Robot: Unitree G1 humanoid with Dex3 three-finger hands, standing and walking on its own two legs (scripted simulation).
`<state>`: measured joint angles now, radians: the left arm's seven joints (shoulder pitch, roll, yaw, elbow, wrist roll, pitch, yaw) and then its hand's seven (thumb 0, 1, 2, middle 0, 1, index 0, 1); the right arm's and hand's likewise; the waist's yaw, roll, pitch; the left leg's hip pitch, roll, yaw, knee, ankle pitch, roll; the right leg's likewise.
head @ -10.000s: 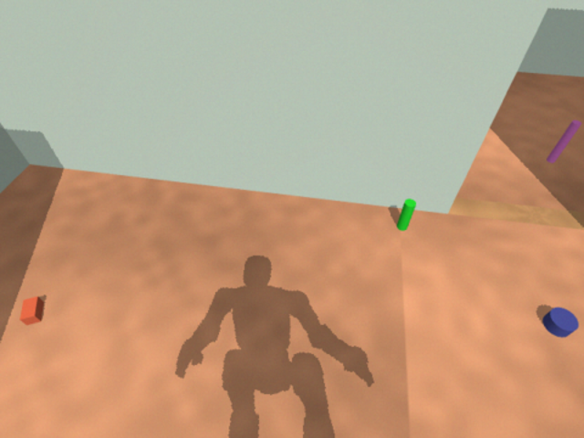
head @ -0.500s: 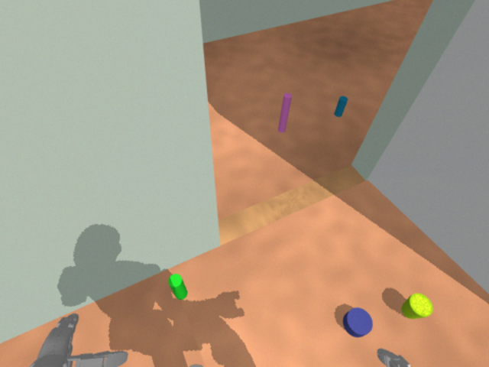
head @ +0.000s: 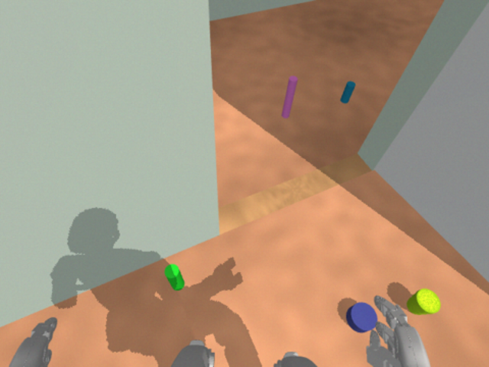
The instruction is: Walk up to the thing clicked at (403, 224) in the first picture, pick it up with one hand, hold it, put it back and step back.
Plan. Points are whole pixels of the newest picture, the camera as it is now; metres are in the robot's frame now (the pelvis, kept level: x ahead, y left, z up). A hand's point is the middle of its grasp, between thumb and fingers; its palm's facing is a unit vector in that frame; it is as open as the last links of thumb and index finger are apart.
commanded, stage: go down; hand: left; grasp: from the side
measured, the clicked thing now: (175, 278) +0.43 +0.23 -0.62
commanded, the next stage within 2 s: none
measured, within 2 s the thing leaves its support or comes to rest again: neither
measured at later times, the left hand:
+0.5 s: hand (63, 357) +0.16 +0.32 -0.16, palm faces +0.18 -0.93 -0.31, open 17.5 cm
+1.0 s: hand (67, 297) +0.28 +0.39 -0.24, palm faces +0.26 -0.95 -0.18, open 17.1 cm
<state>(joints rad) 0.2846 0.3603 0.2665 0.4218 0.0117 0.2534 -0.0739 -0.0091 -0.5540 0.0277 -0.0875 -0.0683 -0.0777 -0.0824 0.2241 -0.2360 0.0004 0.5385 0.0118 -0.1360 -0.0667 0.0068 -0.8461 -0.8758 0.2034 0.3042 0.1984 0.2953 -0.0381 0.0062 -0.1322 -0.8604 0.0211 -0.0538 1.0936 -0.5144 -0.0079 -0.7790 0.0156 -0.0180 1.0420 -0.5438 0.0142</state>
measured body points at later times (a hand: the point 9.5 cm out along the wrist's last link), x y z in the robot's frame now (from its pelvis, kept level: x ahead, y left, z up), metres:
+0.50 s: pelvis -0.03 +0.00 -0.06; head +0.09 +0.03 +0.37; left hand +0.15 +0.37 -0.13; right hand +0.15 -0.25 -0.14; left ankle +0.01 +0.12 -0.66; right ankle -0.02 -0.13 -0.66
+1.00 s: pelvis -0.08 +0.00 -0.21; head +0.12 +0.04 +0.20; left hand +0.26 +0.44 -0.22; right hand +0.08 -0.27 -0.32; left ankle +0.01 +0.12 -0.66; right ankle -0.02 -0.13 -0.66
